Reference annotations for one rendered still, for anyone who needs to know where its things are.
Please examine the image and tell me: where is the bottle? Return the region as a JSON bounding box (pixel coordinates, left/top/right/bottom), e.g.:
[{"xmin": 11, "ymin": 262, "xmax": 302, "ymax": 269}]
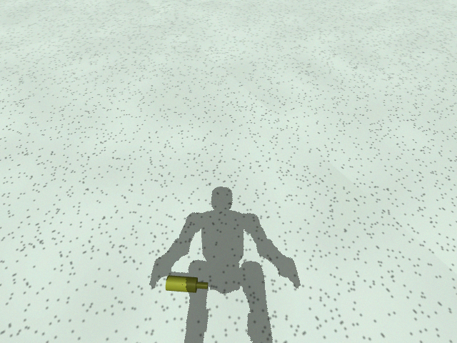
[{"xmin": 166, "ymin": 275, "xmax": 208, "ymax": 293}]

